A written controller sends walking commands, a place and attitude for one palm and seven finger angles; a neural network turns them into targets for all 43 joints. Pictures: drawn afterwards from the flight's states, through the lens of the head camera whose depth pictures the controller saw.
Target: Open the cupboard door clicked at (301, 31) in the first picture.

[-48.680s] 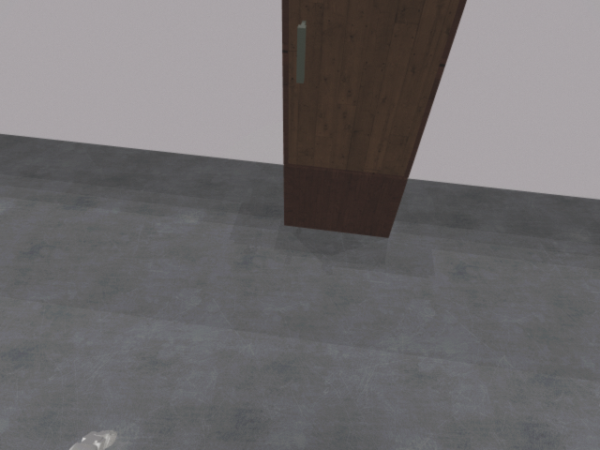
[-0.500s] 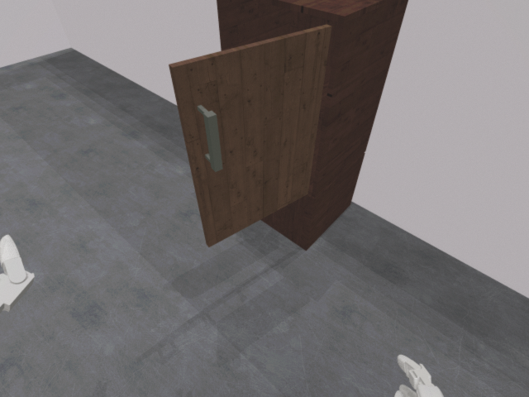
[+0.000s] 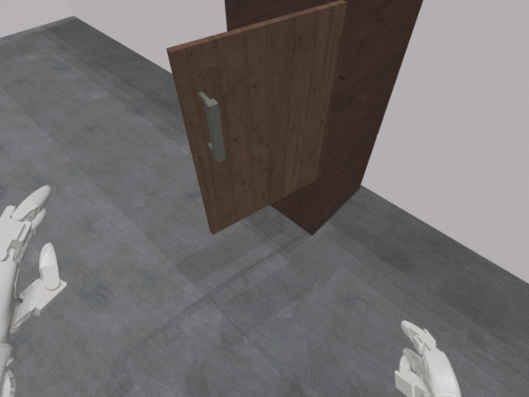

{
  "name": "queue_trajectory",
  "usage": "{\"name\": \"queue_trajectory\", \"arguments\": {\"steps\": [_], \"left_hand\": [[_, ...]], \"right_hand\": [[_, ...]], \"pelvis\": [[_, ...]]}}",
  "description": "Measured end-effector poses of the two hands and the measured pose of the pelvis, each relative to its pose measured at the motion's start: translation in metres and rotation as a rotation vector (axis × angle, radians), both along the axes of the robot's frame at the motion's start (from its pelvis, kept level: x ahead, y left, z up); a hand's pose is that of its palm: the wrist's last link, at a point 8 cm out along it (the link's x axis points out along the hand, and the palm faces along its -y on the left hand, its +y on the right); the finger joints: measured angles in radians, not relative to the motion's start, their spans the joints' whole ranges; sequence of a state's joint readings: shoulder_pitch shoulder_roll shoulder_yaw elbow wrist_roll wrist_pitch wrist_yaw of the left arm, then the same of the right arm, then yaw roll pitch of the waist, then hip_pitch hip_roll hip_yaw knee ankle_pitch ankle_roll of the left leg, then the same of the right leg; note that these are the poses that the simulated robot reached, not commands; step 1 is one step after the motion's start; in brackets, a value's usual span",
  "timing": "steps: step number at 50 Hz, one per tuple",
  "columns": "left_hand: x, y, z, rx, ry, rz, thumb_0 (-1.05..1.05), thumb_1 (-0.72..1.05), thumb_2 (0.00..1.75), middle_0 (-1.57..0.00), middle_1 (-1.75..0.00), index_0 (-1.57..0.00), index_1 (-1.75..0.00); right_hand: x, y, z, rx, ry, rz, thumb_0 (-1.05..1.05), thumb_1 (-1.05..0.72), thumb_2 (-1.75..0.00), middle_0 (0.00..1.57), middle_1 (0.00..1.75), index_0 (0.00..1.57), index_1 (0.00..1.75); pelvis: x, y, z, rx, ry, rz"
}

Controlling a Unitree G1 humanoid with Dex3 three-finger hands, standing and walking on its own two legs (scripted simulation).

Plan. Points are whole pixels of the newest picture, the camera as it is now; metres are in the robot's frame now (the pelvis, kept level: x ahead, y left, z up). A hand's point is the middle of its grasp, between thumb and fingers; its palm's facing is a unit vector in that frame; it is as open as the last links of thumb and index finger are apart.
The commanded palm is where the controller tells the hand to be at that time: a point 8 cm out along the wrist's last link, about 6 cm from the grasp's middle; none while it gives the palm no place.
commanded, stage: let the arm hang, fingers relaxed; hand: left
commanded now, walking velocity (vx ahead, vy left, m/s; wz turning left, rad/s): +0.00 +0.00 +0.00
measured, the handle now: (211, 128) +0.63 +0.15 +0.03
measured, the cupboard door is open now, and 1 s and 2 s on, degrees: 77 77 77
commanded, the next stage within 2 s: look to check the result in 1.06 s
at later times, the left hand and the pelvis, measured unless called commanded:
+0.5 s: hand out of the picture -0.07 +0.19 -0.17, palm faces +0.06 -0.97 -0.22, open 7.2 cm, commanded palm none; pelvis -0.02 +0.01 +0.00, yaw +2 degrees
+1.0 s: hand out of the picture -0.01 +0.19 -0.17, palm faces +0.05 -0.98 -0.20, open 7.3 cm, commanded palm none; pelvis -0.02 +0.02 +0.00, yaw +1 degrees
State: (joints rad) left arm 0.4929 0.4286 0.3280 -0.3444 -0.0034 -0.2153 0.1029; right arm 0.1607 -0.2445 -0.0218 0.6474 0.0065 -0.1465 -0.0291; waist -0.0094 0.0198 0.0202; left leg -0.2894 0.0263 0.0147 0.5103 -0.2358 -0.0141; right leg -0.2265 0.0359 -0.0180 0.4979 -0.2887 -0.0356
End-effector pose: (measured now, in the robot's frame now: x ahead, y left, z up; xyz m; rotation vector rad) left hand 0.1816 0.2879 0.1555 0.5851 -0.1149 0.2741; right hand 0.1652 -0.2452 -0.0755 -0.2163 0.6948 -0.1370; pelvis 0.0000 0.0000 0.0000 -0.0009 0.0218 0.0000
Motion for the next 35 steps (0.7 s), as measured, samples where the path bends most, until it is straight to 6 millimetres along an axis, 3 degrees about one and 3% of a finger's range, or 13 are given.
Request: {"name": "queue_trajectory", "arguments": {"steps": [3, 5, 9, 12, 13, 18, 23, 28, 35], "left_hand": [[0.006, 0.011, -0.082, -0.112, 0.325, 0.064, 0.01, 0.89, 0.9, -0.2, -0.3, -0.2, -0.31], [-0.006, 0.01, -0.144, -0.209, 0.565, 0.125, 0.01, 0.9, 0.9, -0.2, -0.3, -0.2, -0.3], [-0.063, -0.018, -0.243, -0.376, 0.975, 0.19, 0.01, 0.9, 0.9, -0.2, -0.3, -0.2, -0.3], [-0.117, -0.05, -0.286, -0.483, 1.21, 0.209, 0.02, 0.91, 0.9, -0.2, -0.3, -0.19, -0.3], [-0.135, -0.059, -0.294, -0.517, 1.268, 0.223, 0.01, 0.91, 0.9, -0.2, -0.3, -0.2, -0.3], [-0.202, -0.054, -0.303, -0.572, 1.413, 0.354, 0.0, 0.98, 0.89, -0.2, -0.3, -0.2, -0.3], [-0.247, -0.048, -0.296, -0.569, 1.513, 0.433, 0.01, 0.95, 0.89, -0.2, -0.3, -0.2, -0.3], [-0.263, -0.043, -0.29, -0.554, 1.544, 0.465, 0.01, 0.93, 0.9, -0.2, -0.3, -0.2, -0.3], [-0.246, -0.044, -0.291, -0.553, 1.486, 0.438, 0.01, 0.91, 0.9, -0.2, -0.3, -0.2, -0.3]], "right_hand": [[-0.005, -0.006, -0.024, 0.006, 0.099, 0.032, 0.01, -0.91, -0.9, 0.2, 0.3, 0.2, 0.3], [-0.015, -0.008, -0.035, 0.005, 0.167, 0.03, 0.01, -0.91, -0.9, 0.2, 0.3, 0.2, 0.3], [-0.052, -0.01, -0.046, -0.009, 0.308, 0.0, 0.01, -0.91, -0.9, 0.2, 0.3, 0.2, 0.3], [-0.089, -0.009, -0.049, -0.022, 0.435, -0.03, 0.01, -0.91, -0.9, 0.2, 0.3, 0.2, 0.3], [-0.101, -0.008, -0.05, -0.025, 0.479, -0.038, 0.01, -0.91, -0.9, 0.2, 0.3, 0.2, 0.3], [-0.159, 0.005, -0.055, -0.013, 0.678, -0.062, 0.01, -0.91, -0.9, 0.2, 0.3, 0.19, 0.3], [-0.194, 0.023, -0.063, 0.037, 0.775, -0.083, 0.01, -0.91, -0.9, 0.2, 0.3, 0.19, 0.3], [-0.209, 0.041, -0.069, 0.087, 0.793, -0.094, 0.01, -0.91, -0.9, 0.2, 0.3, 0.2, 0.3], [-0.207, 0.056, -0.074, 0.124, 0.76, -0.095, 0.01, -0.91, -0.9, 0.2, 0.3, 0.2, 0.3]], "pelvis": [[-0.005, 0.005, -0.005, 0.002, 0.01, 0.018], [-0.008, 0.007, -0.007, 0.006, 0.004, 0.025], [-0.013, 0.005, -0.007, 0.013, -0.02, 0.028], [-0.016, 0.004, -0.004, 0.009, -0.035, 0.027], [-0.016, 0.004, -0.003, 0.006, -0.038, 0.028], [-0.019, 0.003, 0.002, -0.008, -0.042, 0.039], [-0.022, 0.007, 0.004, -0.011, -0.047, 0.039], [-0.025, 0.011, 0.005, -0.008, -0.051, 0.033], [-0.027, 0.015, 0.005, -0.002, -0.053, 0.028]]}}
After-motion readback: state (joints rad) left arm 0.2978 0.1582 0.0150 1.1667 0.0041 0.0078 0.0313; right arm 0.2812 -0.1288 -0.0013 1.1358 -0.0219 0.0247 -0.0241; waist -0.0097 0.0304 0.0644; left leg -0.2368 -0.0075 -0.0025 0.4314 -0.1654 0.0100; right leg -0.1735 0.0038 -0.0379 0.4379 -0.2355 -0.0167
